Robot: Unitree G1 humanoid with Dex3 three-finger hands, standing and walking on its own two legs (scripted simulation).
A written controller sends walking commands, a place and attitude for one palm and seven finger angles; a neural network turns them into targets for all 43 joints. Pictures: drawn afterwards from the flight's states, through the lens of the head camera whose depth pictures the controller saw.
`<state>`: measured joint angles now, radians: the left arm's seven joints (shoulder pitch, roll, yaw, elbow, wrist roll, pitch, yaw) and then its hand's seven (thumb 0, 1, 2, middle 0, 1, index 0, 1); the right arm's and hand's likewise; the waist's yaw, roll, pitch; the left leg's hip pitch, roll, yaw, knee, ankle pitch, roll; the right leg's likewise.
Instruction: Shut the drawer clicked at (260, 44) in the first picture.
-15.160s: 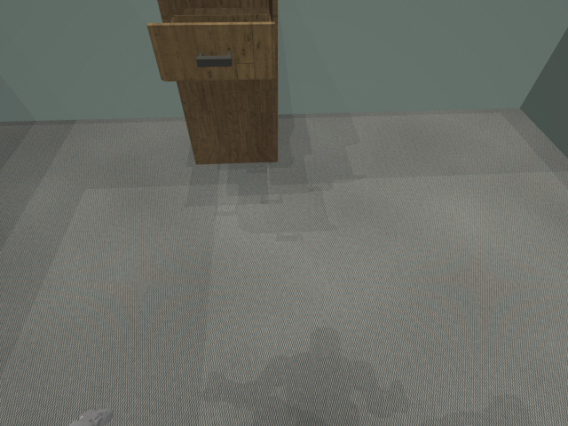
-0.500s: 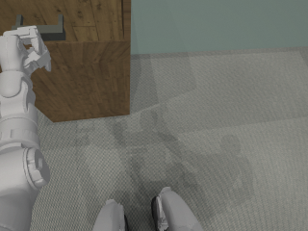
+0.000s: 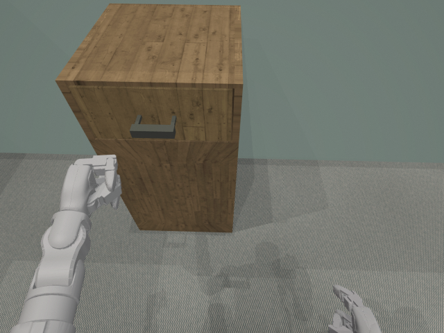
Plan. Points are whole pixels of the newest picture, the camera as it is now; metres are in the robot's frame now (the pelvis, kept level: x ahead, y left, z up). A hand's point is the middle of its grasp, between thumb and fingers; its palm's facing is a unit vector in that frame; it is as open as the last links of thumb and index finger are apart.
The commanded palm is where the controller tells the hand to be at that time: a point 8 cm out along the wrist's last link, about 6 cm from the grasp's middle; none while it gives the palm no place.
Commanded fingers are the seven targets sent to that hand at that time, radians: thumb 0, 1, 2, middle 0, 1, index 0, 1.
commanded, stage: draw the hand back to the body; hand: left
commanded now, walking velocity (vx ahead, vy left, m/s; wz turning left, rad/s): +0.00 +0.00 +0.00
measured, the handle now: (154, 125) +0.60 +0.20 -0.02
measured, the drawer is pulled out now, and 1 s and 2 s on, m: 0.00 0.00 0.00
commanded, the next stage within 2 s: step back with the hand held close in 0.78 s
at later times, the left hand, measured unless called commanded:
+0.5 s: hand (39, 243) +0.21 +0.23 +0.16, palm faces +0.35 -0.86 -0.36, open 3.3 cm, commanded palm +0.15 +0.27 +0.19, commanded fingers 0.00 0.90 0.90 -1.40 -1.60 -1.40 -1.60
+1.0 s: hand out of the picture +0.17 +0.24 +0.19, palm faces +0.41 -0.80 -0.43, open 3.3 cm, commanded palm +0.12 +0.27 +0.20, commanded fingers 0.00 0.90 0.90 -1.40 -1.60 -1.40 -1.60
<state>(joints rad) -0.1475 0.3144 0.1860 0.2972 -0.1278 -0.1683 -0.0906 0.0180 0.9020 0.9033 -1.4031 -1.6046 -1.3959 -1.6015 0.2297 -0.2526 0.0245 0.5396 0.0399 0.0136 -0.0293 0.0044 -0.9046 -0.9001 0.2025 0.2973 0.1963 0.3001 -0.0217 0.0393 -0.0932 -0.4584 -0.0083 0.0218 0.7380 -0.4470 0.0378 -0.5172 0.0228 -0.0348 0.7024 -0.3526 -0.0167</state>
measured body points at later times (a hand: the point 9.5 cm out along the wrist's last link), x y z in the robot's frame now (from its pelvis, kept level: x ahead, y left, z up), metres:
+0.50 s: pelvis +0.00 -0.01 +0.03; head -0.02 -0.03 +0.48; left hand +0.18 +0.27 +0.18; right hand +0.19 -0.22 -0.06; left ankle -0.05 +0.09 -0.71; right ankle +0.00 -0.11 -0.71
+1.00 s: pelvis -0.02 -0.01 +0.03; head -0.03 -0.02 +0.48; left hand +0.14 +0.28 +0.22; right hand +0.17 -0.22 -0.05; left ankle -0.05 +0.09 -0.71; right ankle +0.00 -0.11 -0.71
